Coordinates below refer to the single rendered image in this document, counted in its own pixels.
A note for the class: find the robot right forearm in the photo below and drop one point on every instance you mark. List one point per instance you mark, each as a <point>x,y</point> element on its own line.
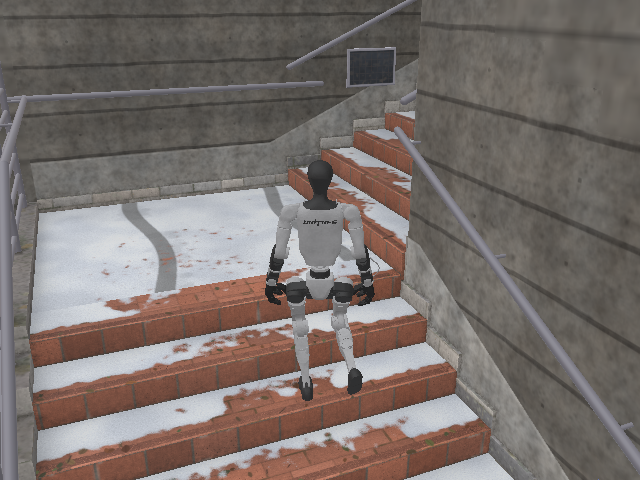
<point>364,269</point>

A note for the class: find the robot right upper arm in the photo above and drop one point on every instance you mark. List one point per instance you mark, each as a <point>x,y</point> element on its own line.
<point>351,213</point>

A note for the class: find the robot left upper arm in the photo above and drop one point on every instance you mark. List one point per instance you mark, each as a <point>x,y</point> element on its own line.
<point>288,213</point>

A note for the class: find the robot right shin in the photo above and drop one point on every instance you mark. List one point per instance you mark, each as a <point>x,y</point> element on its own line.
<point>345,343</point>

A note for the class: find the robot left hand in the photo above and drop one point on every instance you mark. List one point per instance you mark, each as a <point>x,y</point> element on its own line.
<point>269,290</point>

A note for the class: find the robot left forearm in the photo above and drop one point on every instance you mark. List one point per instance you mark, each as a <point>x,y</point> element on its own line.
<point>274,269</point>

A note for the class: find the robot left foot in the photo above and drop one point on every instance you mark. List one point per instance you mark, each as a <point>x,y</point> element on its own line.
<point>307,392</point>

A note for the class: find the robot right hand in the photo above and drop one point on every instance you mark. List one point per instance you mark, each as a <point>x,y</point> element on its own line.
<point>369,291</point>

